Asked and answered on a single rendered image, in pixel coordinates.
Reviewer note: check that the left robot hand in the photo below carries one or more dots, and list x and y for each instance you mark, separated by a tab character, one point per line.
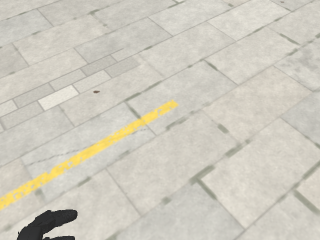
45	222

